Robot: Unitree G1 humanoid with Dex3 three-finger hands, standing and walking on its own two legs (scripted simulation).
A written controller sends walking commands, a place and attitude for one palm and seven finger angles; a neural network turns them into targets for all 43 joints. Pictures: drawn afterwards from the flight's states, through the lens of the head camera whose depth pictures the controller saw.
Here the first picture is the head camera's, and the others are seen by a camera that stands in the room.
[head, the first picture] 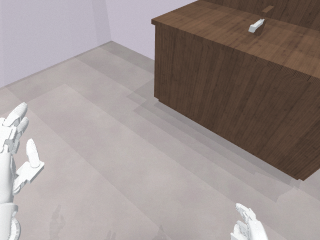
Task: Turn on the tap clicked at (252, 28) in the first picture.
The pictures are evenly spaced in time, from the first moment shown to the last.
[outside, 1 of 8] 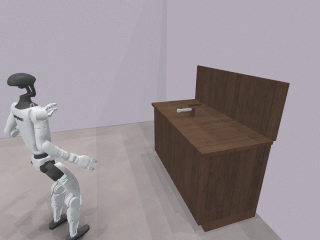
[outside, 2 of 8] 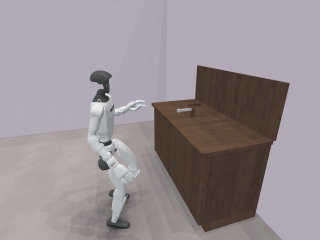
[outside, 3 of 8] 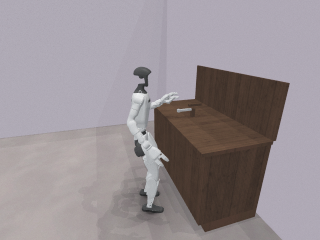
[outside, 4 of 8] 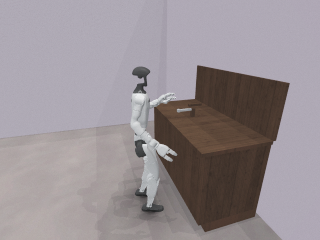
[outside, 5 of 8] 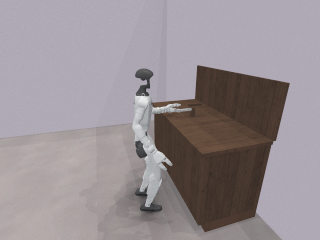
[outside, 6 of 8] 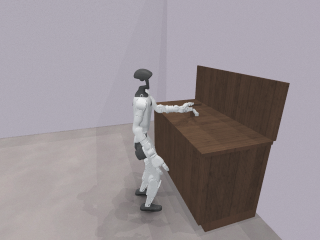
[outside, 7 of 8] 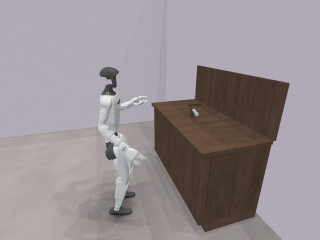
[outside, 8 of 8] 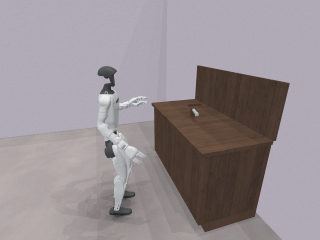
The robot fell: no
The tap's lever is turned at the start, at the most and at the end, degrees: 0 77 77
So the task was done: yes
